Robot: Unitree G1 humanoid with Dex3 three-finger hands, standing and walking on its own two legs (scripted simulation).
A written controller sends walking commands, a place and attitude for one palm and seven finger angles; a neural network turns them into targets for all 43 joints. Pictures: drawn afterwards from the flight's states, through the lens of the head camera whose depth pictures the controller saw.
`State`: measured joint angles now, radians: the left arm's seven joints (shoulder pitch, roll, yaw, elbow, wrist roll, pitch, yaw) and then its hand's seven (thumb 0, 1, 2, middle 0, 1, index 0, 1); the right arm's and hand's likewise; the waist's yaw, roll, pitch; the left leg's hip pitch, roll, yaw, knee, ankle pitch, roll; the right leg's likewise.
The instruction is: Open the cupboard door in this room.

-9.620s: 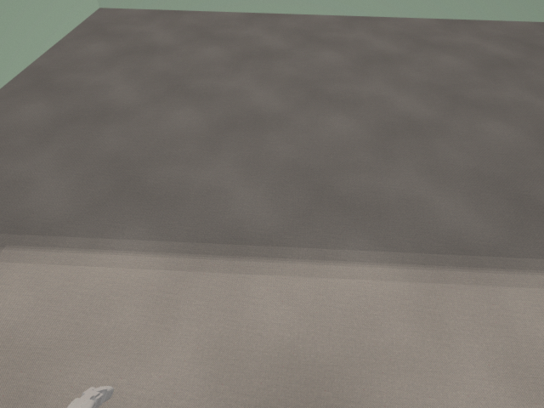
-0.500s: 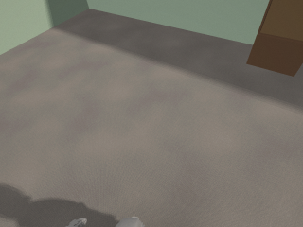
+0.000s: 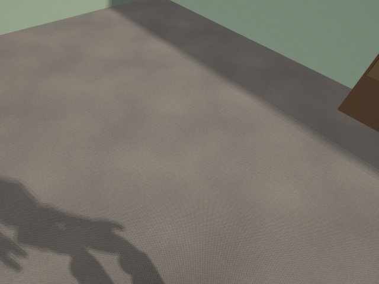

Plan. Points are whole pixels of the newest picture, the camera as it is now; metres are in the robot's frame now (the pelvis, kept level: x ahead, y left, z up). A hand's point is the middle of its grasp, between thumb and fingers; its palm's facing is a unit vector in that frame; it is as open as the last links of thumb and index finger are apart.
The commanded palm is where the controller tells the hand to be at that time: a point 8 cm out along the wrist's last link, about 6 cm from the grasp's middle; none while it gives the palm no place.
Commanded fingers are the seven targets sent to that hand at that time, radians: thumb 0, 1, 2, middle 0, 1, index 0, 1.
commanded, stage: turn or walk to find it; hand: left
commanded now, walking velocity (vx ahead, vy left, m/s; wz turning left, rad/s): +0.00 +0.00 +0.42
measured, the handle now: out of the picture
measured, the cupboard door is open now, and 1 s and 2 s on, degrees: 0 0 0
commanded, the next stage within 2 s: none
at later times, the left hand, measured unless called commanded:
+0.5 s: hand out of the picture -0.02 +0.15 -0.15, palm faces +0.20 -0.94 -0.27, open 7.3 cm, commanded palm none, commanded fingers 0.00 0.90 0.90 -0.20 -0.30 -0.20 -0.30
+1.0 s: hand out of the picture -0.09 +0.21 -0.16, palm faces +0.41 -0.87 -0.26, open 7.4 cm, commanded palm none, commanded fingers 0.00 0.90 0.90 -0.20 -0.30 -0.20 -0.30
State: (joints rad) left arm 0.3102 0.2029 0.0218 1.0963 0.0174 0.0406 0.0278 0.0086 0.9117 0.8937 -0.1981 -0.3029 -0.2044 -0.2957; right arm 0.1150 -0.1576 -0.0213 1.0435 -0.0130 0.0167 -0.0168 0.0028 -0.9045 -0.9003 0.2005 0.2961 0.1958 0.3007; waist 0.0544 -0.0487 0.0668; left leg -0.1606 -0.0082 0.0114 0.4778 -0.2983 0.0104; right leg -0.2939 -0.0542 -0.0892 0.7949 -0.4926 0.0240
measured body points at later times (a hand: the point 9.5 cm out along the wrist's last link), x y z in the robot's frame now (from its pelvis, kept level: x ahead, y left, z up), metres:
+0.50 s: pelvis -0.04 -0.05 +0.00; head -0.01 -0.06 +0.45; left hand -0.03 +0.20 -0.13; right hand +0.05 -0.30 -0.16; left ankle -0.09 +0.09 -0.66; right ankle -0.02 -0.15 -0.74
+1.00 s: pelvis -0.07 -0.01 +0.01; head -0.04 +0.02 +0.45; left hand -0.11 +0.26 -0.14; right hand +0.09 -0.20 -0.14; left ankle -0.10 +0.08 -0.74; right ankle -0.04 -0.17 -0.66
